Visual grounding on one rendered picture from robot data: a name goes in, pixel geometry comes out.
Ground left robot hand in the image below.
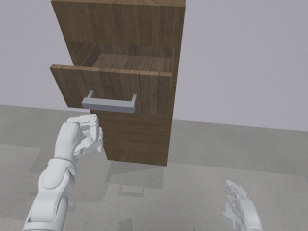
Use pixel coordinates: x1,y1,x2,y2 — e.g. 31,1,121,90
54,114,103,165

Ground left robot forearm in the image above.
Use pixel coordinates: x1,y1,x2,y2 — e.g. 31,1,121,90
22,158,77,231

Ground drawer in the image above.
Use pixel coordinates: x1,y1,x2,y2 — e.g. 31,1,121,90
49,43,174,116

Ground handle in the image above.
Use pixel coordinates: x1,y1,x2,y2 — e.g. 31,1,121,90
81,90,137,114

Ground right robot hand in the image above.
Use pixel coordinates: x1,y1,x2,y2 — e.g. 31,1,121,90
223,180,263,231

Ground cabinet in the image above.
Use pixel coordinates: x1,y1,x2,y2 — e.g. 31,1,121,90
51,0,186,167

